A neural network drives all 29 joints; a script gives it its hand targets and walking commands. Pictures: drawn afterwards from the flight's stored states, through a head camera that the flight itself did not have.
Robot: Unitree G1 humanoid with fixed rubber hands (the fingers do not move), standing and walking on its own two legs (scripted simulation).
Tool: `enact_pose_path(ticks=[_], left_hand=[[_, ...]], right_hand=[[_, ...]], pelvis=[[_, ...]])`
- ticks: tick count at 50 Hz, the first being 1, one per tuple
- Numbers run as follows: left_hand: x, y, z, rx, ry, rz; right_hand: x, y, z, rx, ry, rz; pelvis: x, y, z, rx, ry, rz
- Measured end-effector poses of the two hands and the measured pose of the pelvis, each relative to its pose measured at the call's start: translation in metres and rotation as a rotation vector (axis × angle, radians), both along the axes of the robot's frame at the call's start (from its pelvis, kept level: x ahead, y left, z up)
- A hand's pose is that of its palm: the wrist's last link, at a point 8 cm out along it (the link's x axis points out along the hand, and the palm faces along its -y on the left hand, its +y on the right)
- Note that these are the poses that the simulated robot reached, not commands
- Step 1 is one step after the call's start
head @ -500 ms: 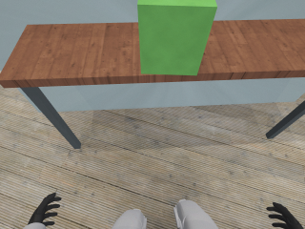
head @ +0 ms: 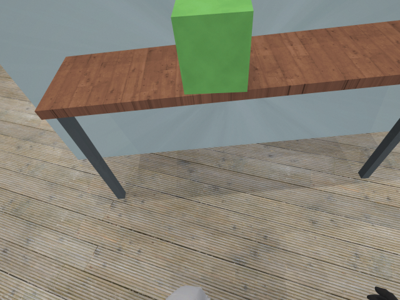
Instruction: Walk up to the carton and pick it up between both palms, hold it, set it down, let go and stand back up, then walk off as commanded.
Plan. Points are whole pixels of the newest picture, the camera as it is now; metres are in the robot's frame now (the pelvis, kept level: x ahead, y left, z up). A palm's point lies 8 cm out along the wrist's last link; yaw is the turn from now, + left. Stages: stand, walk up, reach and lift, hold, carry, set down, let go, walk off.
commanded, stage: walk off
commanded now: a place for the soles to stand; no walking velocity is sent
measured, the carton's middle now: (214, 41) +0.81 +0.01 +0.09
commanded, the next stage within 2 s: stand in 1.40 s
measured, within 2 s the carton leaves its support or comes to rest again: neither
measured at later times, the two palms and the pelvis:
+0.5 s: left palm out of the picture +0.05 +0.31 -0.08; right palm out of the picture +0.14 -0.35 -0.07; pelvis +0.03 -0.02 +0.00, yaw +3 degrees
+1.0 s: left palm (76, 284) +0.15 +0.32 -0.09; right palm (383, 274) +0.18 -0.32 -0.09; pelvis +0.07 +0.00 +0.00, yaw +2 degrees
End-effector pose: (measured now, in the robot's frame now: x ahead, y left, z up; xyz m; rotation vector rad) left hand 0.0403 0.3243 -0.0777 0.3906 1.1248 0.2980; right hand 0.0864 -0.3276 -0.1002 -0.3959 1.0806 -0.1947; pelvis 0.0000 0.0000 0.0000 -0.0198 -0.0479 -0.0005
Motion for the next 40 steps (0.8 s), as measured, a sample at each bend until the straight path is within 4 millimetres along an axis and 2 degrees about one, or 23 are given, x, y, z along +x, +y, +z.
enact_pose_path(ticks=[4,7,10,13,16,19,23,28,33,36,40], left_hand=[[0.015,0.014,0.001,0.015,-0.049,-0.019],[0.026,0.018,0.003,0.017,-0.073,-0.014],[0.039,0.015,0.006,0.008,-0.112,-0.027],[0.045,0.007,0.005,-0.008,-0.123,-0.044],[0.046,-0.002,-0.003,-0.01,-0.123,-0.053],[0.037,-0.013,-0.008,-0.016,-0.115,-0.041],[0.017,-0.016,-0.007,-0.021,-0.062,-0.001],[0.006,0.002,-0.01,-0.006,-0.011,0.032],[0.022,0.011,-0.016,-0.013,0.01,0.056],[0.038,0.007,-0.015,-0.017,-0.011,0.035],[0.056,-0.002,-0.015,-0.018,-0.043,0.004]], right_hand=[[-0.013,0.014,-0.007,0.009,0.024,0.013],[-0.02,0.019,-0.003,0.014,0.013,0.021],[-0.024,0.015,0.008,0.001,0.01,0.022],[-0.02,0.003,0.016,-0.021,0.002,0.021],[-0.007,-0.014,0.018,-0.042,-0.011,0.037],[0.012,-0.026,0.018,-0.052,-0.025,0.049],[0.042,-0.024,0.026,-0.051,-0.052,0.082],[0.074,-0.011,0.026,-0.055,-0.074,0.111],[0.088,0.008,0.021,-0.027,-0.084,0.108],[0.094,0.017,0.018,0.004,-0.092,0.106],[0.103,0.019,0.01,0.034,-0.096,0.091]], pelvis=[[-0.003,0.007,-0.004,0.021,0.009,0.026],[-0.005,0.007,-0.002,0.022,0.003,0.043],[-0.005,0.001,0.002,0.012,0.003,0.058],[-0.003,-0.006,0.004,0.009,0.006,0.054],[0.003,-0.016,-0.002,0.014,0.009,0.048],[0.01,-0.022,-0.005,-0.011,0.006,0.052],[0.021,-0.019,0.002,-0.007,0.011,0.048],[0.033,-0.008,-0.002,-0.005,0.003,0.036],[0.04,-0.002,-0.002,0.016,-0.003,0.042],[0.044,-0.005,-0.001,0.017,0.001,0.042],[0.05,-0.01,-0.003,0.002,0.0,0.043]])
